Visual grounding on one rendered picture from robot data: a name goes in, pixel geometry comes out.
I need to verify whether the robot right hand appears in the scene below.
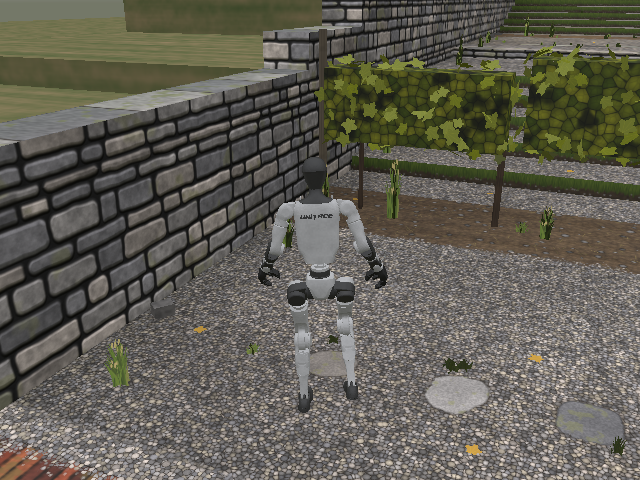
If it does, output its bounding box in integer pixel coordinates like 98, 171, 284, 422
365, 265, 388, 289

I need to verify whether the robot right thigh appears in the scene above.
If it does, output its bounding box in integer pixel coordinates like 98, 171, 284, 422
334, 277, 355, 335

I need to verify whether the left robot forearm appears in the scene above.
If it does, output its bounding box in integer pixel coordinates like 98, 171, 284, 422
260, 240, 279, 273

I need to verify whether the left robot upper arm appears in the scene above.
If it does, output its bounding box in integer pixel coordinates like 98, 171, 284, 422
269, 201, 296, 256

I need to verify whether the right robot forearm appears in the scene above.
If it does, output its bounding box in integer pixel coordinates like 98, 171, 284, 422
361, 236, 383, 272

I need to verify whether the robot right shin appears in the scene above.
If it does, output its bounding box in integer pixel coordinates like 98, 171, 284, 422
340, 317, 356, 387

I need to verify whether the robot left hand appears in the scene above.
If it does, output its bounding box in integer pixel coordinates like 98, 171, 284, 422
258, 268, 280, 286

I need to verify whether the right robot upper arm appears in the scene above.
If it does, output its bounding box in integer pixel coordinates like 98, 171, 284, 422
337, 199, 370, 253

